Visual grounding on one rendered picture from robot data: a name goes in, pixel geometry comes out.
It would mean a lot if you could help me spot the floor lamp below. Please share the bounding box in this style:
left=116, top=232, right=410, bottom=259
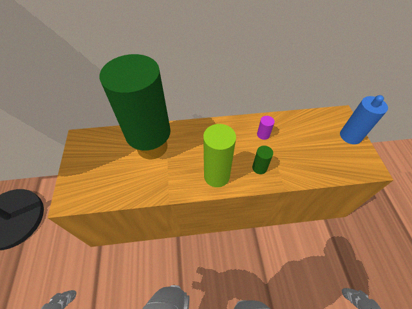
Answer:
left=0, top=189, right=44, bottom=250

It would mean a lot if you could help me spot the potted plant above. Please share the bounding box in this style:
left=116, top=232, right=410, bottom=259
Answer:
left=100, top=54, right=171, bottom=160

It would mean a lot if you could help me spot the right robot hand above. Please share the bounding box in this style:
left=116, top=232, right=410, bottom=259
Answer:
left=342, top=288, right=381, bottom=309

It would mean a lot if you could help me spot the left robot hand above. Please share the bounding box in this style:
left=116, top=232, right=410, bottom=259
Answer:
left=41, top=290, right=76, bottom=309

